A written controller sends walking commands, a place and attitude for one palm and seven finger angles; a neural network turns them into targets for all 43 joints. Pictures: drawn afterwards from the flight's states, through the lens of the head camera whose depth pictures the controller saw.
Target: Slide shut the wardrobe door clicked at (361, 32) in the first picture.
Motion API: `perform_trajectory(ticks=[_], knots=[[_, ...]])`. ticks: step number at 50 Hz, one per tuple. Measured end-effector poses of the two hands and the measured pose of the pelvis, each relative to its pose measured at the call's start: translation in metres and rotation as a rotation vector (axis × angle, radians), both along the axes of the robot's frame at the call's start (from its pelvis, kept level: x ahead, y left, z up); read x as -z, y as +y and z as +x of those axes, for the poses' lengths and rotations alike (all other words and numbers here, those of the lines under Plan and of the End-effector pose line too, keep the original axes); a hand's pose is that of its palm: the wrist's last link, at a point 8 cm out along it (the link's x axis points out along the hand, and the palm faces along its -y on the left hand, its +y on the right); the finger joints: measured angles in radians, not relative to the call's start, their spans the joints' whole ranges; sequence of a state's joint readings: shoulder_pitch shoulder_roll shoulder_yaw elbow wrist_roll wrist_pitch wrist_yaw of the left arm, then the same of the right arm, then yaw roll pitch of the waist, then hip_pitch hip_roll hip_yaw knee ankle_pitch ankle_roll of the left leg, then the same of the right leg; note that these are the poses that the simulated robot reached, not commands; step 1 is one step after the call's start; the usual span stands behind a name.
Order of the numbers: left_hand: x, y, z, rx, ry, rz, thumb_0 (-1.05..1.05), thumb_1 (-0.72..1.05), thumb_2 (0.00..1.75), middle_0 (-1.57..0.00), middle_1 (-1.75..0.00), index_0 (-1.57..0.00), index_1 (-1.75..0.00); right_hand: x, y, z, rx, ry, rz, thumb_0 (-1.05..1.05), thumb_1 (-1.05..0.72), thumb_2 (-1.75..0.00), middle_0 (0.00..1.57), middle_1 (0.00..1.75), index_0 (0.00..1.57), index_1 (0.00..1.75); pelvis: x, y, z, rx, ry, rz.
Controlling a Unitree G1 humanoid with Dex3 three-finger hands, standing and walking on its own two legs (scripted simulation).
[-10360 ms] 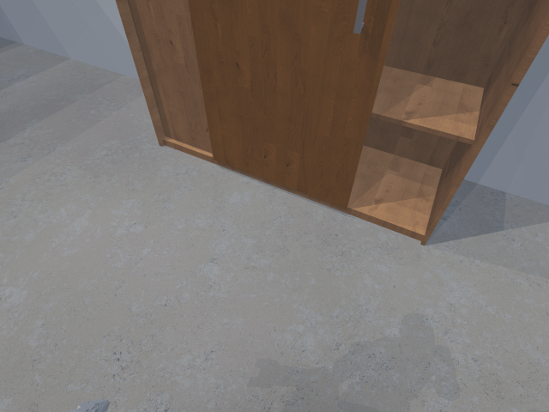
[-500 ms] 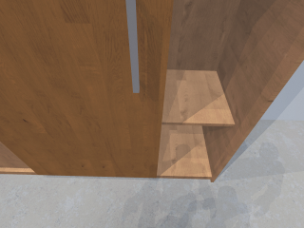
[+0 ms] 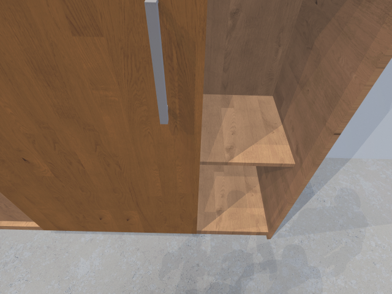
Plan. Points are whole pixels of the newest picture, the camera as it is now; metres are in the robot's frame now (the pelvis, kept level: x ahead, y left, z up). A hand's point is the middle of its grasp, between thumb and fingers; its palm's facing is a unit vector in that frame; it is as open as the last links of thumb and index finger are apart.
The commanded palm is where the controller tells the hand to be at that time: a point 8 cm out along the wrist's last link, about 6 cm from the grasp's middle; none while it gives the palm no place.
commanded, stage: come to a stop and stand still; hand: left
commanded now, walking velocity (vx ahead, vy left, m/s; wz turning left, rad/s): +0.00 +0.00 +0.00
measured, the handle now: (160, 68) +0.50 +0.11 +0.22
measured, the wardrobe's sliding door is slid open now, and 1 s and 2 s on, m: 0.37 0.37 0.37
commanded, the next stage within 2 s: look again from close up in 0.12 s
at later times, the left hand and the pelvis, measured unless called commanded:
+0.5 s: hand out of the picture +0.03 +0.19 -0.17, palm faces -0.02 -0.96 -0.27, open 7.4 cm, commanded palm none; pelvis +0.01 -0.01 +0.00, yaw +0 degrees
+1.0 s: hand out of the picture +0.02 +0.18 -0.17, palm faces +0.00 -0.97 -0.25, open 7.4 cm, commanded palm none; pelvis +0.01 -0.02 +0.00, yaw +0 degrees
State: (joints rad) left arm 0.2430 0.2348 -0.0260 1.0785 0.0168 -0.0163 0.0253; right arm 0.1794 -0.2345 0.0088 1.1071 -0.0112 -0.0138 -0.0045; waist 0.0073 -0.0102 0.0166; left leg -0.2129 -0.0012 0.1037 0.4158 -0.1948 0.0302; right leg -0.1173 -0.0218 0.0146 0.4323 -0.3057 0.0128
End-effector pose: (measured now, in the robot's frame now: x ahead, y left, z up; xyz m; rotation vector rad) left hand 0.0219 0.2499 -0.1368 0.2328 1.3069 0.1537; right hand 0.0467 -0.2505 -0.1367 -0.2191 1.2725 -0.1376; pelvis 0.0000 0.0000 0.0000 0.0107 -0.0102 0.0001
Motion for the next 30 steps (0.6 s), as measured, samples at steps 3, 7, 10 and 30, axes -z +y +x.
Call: perform_trajectory(ticks=[3, 7, 10, 30], knots=[[-0.001, -0.001, 0.002, 0.002, -0.002, 0.003, 0.00, 0.91, 0.89, -0.20, -0.30, -0.20, -0.30, 0.000, -0.003, -0.001, 0.002, 0.005, -0.002, 0.01, -0.91, -0.90, 0.20, 0.30, 0.20, 0.30, 0.000, -0.002, 0.001, 0.000, 0.001, 0.000], [-0.002, -0.001, 0.004, 0.002, 0.000, 0.008, 0.00, 0.91, 0.89, -0.20, -0.30, -0.20, -0.30, 0.000, -0.008, -0.002, 0.002, 0.015, -0.007, 0.01, -0.91, -0.90, 0.20, 0.30, 0.20, 0.30, -0.001, -0.005, 0.003, 0.000, 0.002, 0.001], [-0.002, -0.002, 0.005, 0.000, 0.003, 0.011, 0.00, 0.91, 0.89, -0.20, -0.30, -0.20, -0.30, 0.000, -0.010, -0.003, 0.003, 0.024, -0.009, 0.01, -0.91, -0.90, 0.20, 0.30, 0.20, 0.30, -0.001, -0.007, 0.004, -0.002, 0.003, 0.001], [-0.004, -0.013, 0.005, -0.011, 0.016, 0.011, 0.00, 0.91, 0.89, -0.20, -0.30, -0.20, -0.30, 0.000, -0.018, 0.008, -0.005, 0.018, -0.005, 0.01, -0.91, -0.90, 0.20, 0.30, 0.20, 0.30, -0.002, -0.017, 0.011, -0.002, 0.001, 0.004]])
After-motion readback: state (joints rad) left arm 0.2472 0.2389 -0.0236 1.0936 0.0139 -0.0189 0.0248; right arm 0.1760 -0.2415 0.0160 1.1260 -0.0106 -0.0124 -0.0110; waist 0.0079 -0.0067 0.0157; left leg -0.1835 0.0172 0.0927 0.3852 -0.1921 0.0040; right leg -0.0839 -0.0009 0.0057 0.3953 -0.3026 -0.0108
